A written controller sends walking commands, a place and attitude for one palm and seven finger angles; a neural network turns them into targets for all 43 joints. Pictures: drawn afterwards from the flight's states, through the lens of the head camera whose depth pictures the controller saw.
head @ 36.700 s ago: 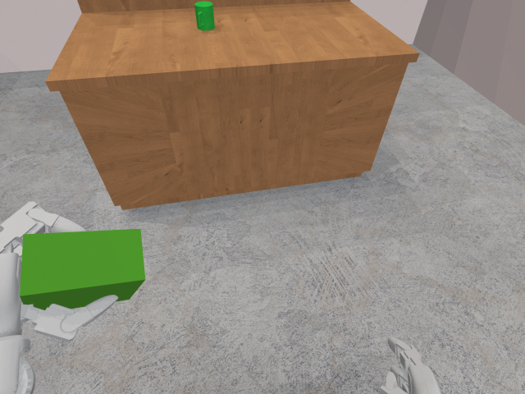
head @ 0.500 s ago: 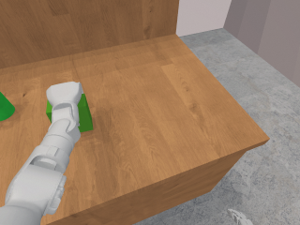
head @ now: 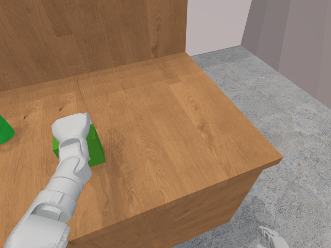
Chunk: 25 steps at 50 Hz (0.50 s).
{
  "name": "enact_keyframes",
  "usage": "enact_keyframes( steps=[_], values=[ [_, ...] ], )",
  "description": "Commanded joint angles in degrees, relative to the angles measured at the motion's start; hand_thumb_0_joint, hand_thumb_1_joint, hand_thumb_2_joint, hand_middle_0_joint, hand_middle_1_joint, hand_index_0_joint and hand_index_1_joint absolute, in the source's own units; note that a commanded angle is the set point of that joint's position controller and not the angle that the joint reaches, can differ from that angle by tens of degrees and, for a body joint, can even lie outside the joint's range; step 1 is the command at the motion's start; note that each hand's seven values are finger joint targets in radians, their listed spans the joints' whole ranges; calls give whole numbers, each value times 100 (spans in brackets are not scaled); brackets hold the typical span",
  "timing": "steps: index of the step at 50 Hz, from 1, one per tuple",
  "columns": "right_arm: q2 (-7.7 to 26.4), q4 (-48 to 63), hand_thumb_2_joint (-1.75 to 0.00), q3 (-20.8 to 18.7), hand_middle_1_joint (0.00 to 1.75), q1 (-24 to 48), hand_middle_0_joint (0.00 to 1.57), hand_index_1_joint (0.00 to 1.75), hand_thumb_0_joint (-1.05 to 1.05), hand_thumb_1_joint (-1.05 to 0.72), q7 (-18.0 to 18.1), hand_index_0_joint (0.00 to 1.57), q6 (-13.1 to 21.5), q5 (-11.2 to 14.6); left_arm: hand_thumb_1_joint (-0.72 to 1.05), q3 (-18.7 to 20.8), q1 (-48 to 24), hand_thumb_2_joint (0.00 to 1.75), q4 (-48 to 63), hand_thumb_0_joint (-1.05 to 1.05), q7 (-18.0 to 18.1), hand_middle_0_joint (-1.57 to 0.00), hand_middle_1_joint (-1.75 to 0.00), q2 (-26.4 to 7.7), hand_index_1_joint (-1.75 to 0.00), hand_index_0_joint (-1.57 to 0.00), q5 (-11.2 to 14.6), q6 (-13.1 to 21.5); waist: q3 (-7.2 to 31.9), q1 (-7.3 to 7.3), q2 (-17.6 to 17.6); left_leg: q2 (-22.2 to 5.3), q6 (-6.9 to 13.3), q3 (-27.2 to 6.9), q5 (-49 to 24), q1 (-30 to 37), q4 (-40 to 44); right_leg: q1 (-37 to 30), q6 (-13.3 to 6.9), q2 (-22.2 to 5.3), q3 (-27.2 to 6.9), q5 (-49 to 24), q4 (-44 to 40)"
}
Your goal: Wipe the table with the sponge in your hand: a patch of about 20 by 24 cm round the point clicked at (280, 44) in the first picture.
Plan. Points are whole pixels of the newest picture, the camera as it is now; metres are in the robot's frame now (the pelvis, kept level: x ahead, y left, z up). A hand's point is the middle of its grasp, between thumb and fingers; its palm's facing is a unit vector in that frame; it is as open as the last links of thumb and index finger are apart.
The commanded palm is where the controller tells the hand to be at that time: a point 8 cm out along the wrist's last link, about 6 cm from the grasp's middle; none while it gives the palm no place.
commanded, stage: wipe back along the middle lane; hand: left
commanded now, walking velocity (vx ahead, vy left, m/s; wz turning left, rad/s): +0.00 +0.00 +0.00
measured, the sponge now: (82, 152) +0.36 +0.27 +0.00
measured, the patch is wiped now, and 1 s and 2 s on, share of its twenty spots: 0.55 0.70 0.85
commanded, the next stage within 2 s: slide across to the third lane in 1.16 s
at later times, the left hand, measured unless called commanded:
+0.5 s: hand (80, 151) +0.34 +0.25 +0.05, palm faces -0.01 -0.04 -1.00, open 10.2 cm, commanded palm +0.30 +0.23 +0.09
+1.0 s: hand (87, 165) +0.30 +0.22 +0.05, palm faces +0.04 -0.08 -1.00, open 10.2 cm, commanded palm +0.25 +0.20 +0.09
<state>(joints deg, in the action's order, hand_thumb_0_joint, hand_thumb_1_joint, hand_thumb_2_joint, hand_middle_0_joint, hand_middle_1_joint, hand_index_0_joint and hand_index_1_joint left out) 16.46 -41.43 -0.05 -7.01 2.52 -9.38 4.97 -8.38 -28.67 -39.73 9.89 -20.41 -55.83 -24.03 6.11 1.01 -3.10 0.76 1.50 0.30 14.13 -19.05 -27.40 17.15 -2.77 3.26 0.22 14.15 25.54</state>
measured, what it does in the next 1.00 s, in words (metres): stands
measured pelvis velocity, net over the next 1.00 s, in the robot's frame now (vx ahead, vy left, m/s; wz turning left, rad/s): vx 0.00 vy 0.01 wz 0.00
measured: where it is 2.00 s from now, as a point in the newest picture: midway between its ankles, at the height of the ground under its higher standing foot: outside the picture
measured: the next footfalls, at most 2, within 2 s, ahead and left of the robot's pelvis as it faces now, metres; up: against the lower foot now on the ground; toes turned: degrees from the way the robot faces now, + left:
none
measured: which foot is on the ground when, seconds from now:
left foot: down 0.00-1.00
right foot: down 0.00-1.00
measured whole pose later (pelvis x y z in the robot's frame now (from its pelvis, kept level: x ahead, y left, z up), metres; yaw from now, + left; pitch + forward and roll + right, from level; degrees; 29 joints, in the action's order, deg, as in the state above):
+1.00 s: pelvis +0.00 +0.01 +0.00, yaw +0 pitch +1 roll +0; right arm 14.5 -38.7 1.7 -0.2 -1.5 -11.4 5.0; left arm -20.7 -10.0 -12.4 10.1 -15.5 -57.2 -32.9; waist 5.4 5.3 -4.1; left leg 2.2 2.4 0.9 14.9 -14.1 -27.9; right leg 13.1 -2.0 1.9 -0.5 15.9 28.0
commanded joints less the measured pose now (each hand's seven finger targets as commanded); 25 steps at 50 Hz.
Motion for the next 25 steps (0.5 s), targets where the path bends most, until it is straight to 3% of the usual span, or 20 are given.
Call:
enact_keyframes(
  steps=[1, 2, 3, 7, 10, 13, 15, 16, 20, 21, 23, 25],
  values=[
    [625, 888, -90, -194, 30, 716, 20, 30, 0, -90, 89, 20, 255, 24, 10, 24, -1532, 130, 859, 0, -133, -120, -160, -990, -160, -120, -136, 32, 1362, 33, 428, 163, 166, -186, -1353, 564, 116, -821, -94, -252, -464, -2111, -260],
    [615, 860, -90, -173, 30, 744, 20, 30, 0, -90, 93, 20, 253, 26, 10, 70, -1520, 130, 764, 0, -134, -120, -160, -1058, -160, -120, -191, 53, 1229, 19, 463, 162, 145, -225, -1292, 536, 139, -689, -112, -239, -483, -1979, -275],
    [588, 876, -90, -170, 30, 775, 20, 30, 0, -90, 94, 20, 258, 16, 10, -152, -1559, 130, 811, 0, -151, -120, -160, -807, -160, -120, -216, 94, 1219, -3, 400, 152, 136, -213, -1249, 567, 140, -594, -113, -244, -495, -1883, -288],
    [550, 917, -90, -176, 30, 837, 20, 30, 0, -90, 72, 20, 264, 5, 10, -197, -1430, 130, 966, 0, -100, -120, -160, -621, -160, -120, -184, 213, 1161, 33, 327, 119, 109, -271, -1175, 655, 149, -410, -155, -211, -428, -1600, -278],
    [548, 941, -90, -182, 30, 944, 20, 30, 0, -90, 83, 20, 266, 4, 10, 12, -1382, 130, 1179, 0, -19, -120, -160, -735, -160, -120, -93, 227, 1286, 81, 393, 106, 100, -276, -1199, 682, 172, -523, -153, -205, -451, -1626, -271],
    [533, 942, -90, -141, 30, 1052, 20, 30, 0, -90, 115, 20, 249, 10, 10, -82, -1350, 130, 1135, 0, 39, -120, -160, -638, -160, -120, -55, 101, 1080, 89, 539, 104, 92, -284, -985, 604, 243, -433, -121, -214, -436, -1318, -350],
    [550, 920, -90, -151, 30, 1112, 20, 30, 0, -90, 109, 20, 243, 5, 10, 40, -1292, 130, 1231, 0, 85, -120, -160, -720, -160, -120, -67, 43, 1106, 152, 387, 91, 68, -327, -1053, 697, 281, -392, -163, -190, -416, -1228, -330],
    [506, 971, -90, -138, 30, 1107, 20, 30, 0, -90, 97, 20, 249, 2, 10, -264, -1228, 130, 1306, 0, 73, -120, -160, -392, -160, -120, -57, -1, 1104, 118, 389, 75, 86, -302, -1090, 764, 255, -378, -149, -190, -336, -1245, -317],
    [523, 973, -90, -153, 30, 1201, 20, 30, 0, -90, 32, 20, 258, -18, 10, -219, -948, 130, 1566, 0, 82, -120, -160, -378, -160, -120, -105, -101, 1354, 231, 326, 55, 33, -394, -1379, 923, 234, -421, -217, -151, -371, -1409, -198],
    [489, 1022, -90, -163, 30, 1188, 20, 30, 0, -90, -2, 20, 266, -25, 10, -432, -715, 130, 1659, 0, 84, -120, -160, -105, -160, -120, -90, -129, 1418, 227, 309, 37, 46, -362, -1526, 1007, 177, -454, -206, -152, -279, -1536, -150],
    [476, 1049, -90, -158, 30, 1266, 20, 30, 0, -90, -66, 20, 285, -20, 10, -601, -433, 130, 1771, 0, 68, -120, -160, 128, -160, -120, -45, -180, 1421, 236, 492, 25, 28, -381, -1658, 997, 136, -453, -201, -147, -310, -1740, -105],
    [524, 1059, -90, -154, 30, 1365, 20, 30, 0, -90, -86, 20, 266, -18, 10, -407, -221, 130, 1917, 0, 66, -120, -160, -45, -160, -120, 47, -269, 1293, 301, 601, 16, -1, -442, -1594, 922, 206, -486, -210, -123, -332, -1651, -113]
  ],
)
